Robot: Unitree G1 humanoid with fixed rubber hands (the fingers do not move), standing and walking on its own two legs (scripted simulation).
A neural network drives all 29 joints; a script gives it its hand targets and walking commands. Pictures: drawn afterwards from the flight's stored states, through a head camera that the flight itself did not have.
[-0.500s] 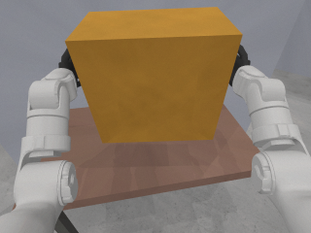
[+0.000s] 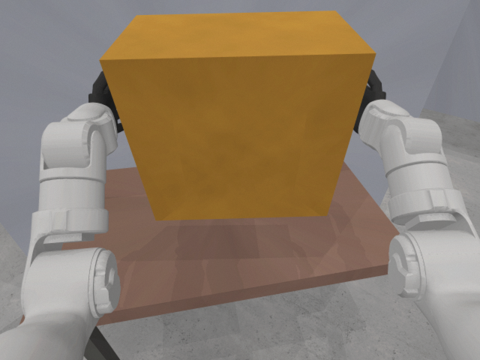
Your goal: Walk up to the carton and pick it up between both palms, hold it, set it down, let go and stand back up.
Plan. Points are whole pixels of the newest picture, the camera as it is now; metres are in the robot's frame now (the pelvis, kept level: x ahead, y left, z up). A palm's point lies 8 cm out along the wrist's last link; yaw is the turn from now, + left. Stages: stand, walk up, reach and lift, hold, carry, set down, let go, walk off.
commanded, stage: hold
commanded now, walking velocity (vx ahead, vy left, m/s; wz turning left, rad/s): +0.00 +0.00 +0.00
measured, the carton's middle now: (239, 123) +0.42 -0.01 +0.24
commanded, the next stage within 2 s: none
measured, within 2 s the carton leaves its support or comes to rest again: neither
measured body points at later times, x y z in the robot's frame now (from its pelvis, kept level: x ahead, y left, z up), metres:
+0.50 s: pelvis +0.00 +0.00 +0.00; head -0.05 +0.01 +0.45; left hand +0.40 +0.19 +0.28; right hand +0.40 -0.21 +0.28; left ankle +0.05 +0.11 -0.74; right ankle +0.04 -0.11 -0.74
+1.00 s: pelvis +0.00 +0.00 +0.00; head -0.05 +0.01 +0.45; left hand +0.40 +0.19 +0.28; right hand +0.40 -0.21 +0.28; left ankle +0.05 +0.11 -0.74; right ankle +0.04 -0.11 -0.74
